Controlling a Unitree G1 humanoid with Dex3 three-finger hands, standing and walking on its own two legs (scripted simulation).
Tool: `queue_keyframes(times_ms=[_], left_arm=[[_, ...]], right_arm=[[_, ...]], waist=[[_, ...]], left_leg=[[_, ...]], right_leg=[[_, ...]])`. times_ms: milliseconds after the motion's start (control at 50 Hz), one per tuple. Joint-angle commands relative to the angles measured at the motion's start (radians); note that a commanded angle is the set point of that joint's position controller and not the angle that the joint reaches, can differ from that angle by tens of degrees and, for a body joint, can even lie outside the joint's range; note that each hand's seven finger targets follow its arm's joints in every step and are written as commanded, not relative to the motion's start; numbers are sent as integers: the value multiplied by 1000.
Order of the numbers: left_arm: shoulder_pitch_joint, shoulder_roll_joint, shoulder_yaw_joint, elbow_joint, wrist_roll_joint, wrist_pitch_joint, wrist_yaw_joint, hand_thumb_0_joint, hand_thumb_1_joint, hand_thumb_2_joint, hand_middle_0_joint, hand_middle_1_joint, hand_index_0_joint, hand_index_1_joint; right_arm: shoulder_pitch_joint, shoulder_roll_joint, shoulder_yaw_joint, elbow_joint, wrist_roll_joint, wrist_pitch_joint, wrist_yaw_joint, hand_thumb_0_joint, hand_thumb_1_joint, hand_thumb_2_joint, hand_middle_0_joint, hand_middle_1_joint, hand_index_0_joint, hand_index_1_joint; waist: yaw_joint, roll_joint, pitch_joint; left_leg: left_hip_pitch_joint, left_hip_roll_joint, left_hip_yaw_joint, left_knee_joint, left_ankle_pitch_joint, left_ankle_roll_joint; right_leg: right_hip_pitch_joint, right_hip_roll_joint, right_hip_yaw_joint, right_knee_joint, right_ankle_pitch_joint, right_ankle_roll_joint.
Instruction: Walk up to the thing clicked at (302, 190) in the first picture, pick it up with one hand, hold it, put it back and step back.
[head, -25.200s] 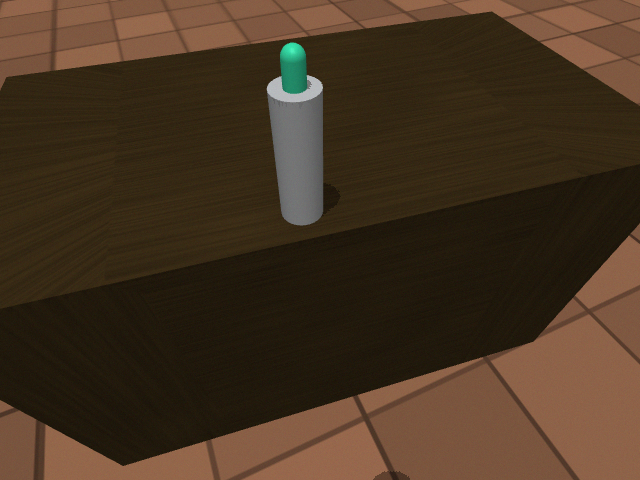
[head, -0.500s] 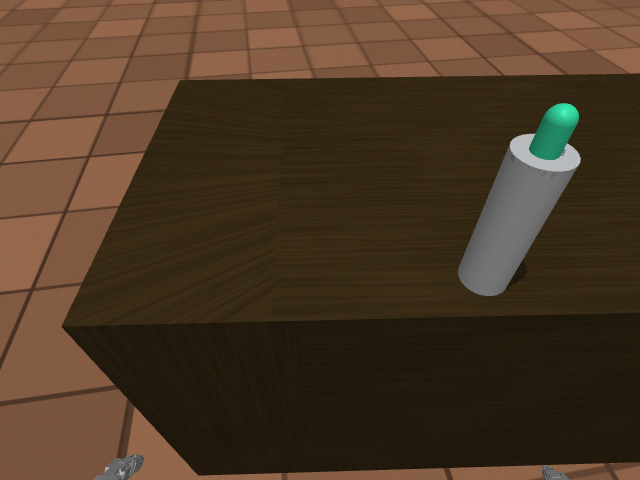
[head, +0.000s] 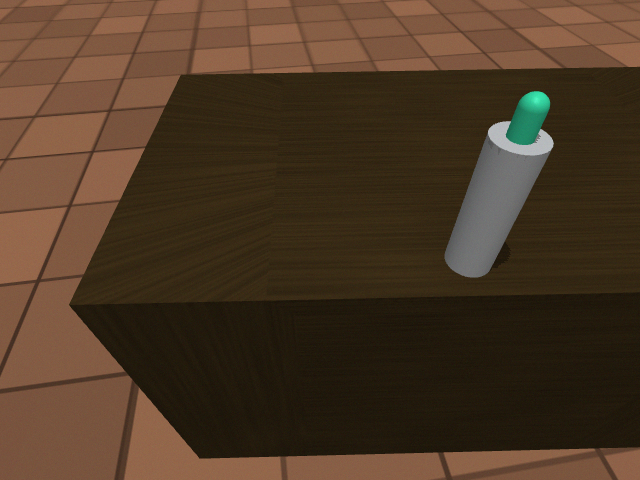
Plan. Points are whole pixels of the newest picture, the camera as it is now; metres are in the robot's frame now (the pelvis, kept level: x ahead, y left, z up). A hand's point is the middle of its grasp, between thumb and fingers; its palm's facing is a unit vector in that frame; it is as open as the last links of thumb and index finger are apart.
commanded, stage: home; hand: right
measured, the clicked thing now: (496, 192) +0.43 -0.20 +0.15
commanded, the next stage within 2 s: stand in 0.94 s
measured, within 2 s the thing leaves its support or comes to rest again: neither
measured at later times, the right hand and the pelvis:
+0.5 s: hand out of the picture +0.09 -0.25 -0.16, palm faces -0.05 +0.94 -0.35, open 17.4 cm; pelvis +0.02 +0.00 +0.00, yaw +0 degrees
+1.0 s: hand out of the picture +0.09 -0.26 -0.16, palm faces -0.04 +0.94 -0.34, open 17.4 cm; pelvis +0.02 +0.00 +0.00, yaw +0 degrees
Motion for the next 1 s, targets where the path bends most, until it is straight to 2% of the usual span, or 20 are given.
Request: queue_keyframes(times_ms=[0, 40, 80, 120, 160, 200, 240, 280, 380, 480, 600, 640, 780, 880, 900, 980], left_arm=[[-53, 228, 47, -55, 0, -24, 12, 0, 897, 900, -200, -295, -200, -297], [-51, 227, 48, -52, -1, -23, 13, 0, 897, 901, -201, -297, -200, -298], [-55, 223, 48, -50, -1, -26, 13, 0, 897, 901, -201, -297, -200, -298], [-57, 222, 49, -47, -2, -27, 13, 0, 897, 900, -201, -296, -200, -297], [-56, 221, 49, -45, -4, -27, 14, 0, 897, 901, -201, -296, -200, -297], [-57, 217, 48, -41, -5, -29, 15, 0, 897, 901, -201, -296, -200, -297], [-57, 214, 46, -35, -7, -27, 15, 0, 897, 900, -201, -296, -200, -297], [-66, 216, 46, -37, -9, -27, 16, 0, 897, 901, -201, -296, -200, -297], [-72, 209, 41, -29, -9, -25, 18, 0, 897, 900, -201, -295, -199, -296], [-84, 209, 43, -33, -9, -25, 20, 0, 897, 900, -200, -294, -199, -296], [-96, 209, 45, -30, -10, -26, 21, 0, 897, 900, -201, -294, -199, -296], [-98, 211, 47, -33, -8, -27, 23, 0, 897, 900, -201, -295, -199, -296], [-111, 211, 50, -30, -10, -26, 23, 0, 897, 900, -201, -294, -199, -296], [-104, 209, 49, -29, -8, -30, 23, 0, 896, 900, -200, -294, -199, -295], [-109, 214, 49, -29, -9, -29, 24, 0, 897, 900, -200, -294, -199, -295], [-105, 215, 48, -30, -10, -29, 23, 0, 897, 900, -201, -294, -199, -296]], right_arm=[[-30, -226, -46, -50, -2, -15, -17, 0, 568, -45, 51, 50, 51, 50], [-38, -226, -47, -51, -1, -14, -16, 0, 559, -49, 52, 51, 52, 51], [-44, -218, -47, -56, -2, -17, -16, 0, 565, -46, 51, 50, 51, 50], [-41, -216, -47, -54, -1, -18, -17, 0, 549, -55, 53, 53, 53, 53], [-42, -220, -47, -51, -2, -20, -19, 0, 560, -49, 52, 51, 52, 51], [-51, -219, -45, -50, -1, -22, -22, 0, 575, -40, 51, 49, 50, 49], [-56, -220, -43, -46, 3, -22, -24, 0, 555, -52, 53, 52, 52, 52], [-48, -219, -39, -42, 4, -23, -26, 0, 547, -56, 53, 53, 53, 53], [-62, -225, -40, -36, 7, -20, -29, 0, 565, -47, 52, 51, 52, 51], [-68, -229, -43, -35, 5, -21, -31, 0, 548, -57, 54, 54, 54, 54], [-79, -218, -43, -34, 5, -19, -30, 0, 556, -53, 53, 52, 53, 52], [-88, -223, -48, -37, 4, -20, -31, 0, 574, -42, 51, 49, 51, 49], [-91, -211, -47, -35, 5, -17, -29, 0, 566, -46, 52, 51, 52, 51], [-93, -215, -50, -37, 6, -18, -29, 0, 572, -43, 51, 50, 51, 50], [-90, -209, -49, -38, 5, -17, -29, 0, 532, -67, 56, 57, 55, 57], [-83, -209, -47, -34, 4, -16, -27, 0, 544, -59, 54, 54, 54, 54]], waist=[[-13, -19, 32], [-6, -9, 32], [-6, -16, -7], [-9, -7, -10], [-5, -1, -22], [-6, 11, -54], [-3, 10, -46], [-4, 4, -65], [-4, -5, -49], [-4, -3, -70], [-2, -4, -54], [-4, -3, -73], [-4, -5, -48], [-5, -7, -71], [-8, -8, -67], [-6, -11, -60]], left_leg=[[-38, 97, -119, -79, -132, 42], [-65, 99, -124, -92, -144, 40], [-55, 102, -117, -80, -75, 41], [-55, 102, -117, -79, -64, 39], [-47, 108, -118, -77, -24, 36], [-27, 119, -121, -73, 28, 37], [-25, 121, -123, -79, 40, 36], [-19, 124, -116, -80, 95, 33], [0, 127, -116, -74, 117, 30], [20, 129, -104, -70, 173, 27], [16, 130, -104, -83, 166, 25], [29, 131, -103, -78, 190, 24], [16, 129, -103, -99, 129, 22], [32, 129, -101, -90, 141, 24], [22, 127, -98, -96, 139, 22], [20, 128, -98, -98, 120, 23]], right_leg=[[-87, -131, 169, -126, -220, -11], [-67, -125, 159, -118, -218, -9], [-29, -133, 163, -113, -161, -10], [-23, -135, 166, -111, -143, -10], [-10, -137, 161, -100, -96, -9], [24, -141, 151, -76, 14, -10], [26, -138, 143, -73, 27, -9], [54, -142, 138, -56, 93, -9], [37, -140, 129, -67, 97, -2], [63, -146, 127, -59, 168, -1], [63, -146, 127, -71, 153, 1], [74, -145, 120, -65, 184, 3], [61, -145, 125, -80, 116, 0], [74, -150, 128, -84, 146, 0], [78, -149, 124, -80, 146, -1], [68, -151, 129, -88, 121, -2]])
